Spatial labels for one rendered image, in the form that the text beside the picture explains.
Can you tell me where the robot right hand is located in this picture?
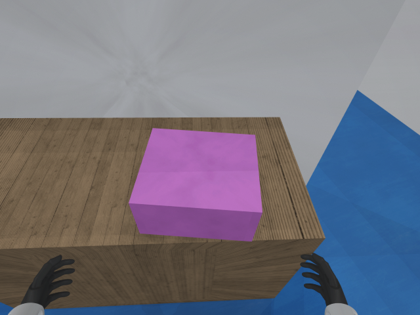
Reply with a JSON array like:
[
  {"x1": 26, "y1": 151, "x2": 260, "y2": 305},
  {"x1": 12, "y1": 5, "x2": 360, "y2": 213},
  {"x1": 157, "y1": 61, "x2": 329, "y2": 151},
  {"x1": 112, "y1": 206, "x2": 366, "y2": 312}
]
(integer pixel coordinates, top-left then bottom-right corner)
[{"x1": 300, "y1": 253, "x2": 348, "y2": 306}]

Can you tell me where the carton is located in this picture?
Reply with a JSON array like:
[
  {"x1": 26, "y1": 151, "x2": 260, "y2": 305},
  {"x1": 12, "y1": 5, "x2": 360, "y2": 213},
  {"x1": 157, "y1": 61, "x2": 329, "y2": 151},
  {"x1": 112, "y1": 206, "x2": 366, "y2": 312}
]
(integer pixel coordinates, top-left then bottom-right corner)
[{"x1": 129, "y1": 128, "x2": 263, "y2": 242}]

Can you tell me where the pedestal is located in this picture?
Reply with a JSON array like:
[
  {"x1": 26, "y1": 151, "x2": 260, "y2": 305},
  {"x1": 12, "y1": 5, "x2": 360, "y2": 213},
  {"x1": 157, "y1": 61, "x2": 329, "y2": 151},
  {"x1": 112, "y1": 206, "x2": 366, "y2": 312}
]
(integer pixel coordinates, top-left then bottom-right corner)
[{"x1": 0, "y1": 117, "x2": 326, "y2": 309}]

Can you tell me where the robot left hand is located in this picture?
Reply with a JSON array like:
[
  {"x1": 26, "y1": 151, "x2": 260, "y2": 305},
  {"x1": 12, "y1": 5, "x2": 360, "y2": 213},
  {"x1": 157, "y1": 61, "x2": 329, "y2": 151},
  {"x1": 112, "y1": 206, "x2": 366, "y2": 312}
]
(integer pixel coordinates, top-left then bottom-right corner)
[{"x1": 21, "y1": 255, "x2": 75, "y2": 309}]

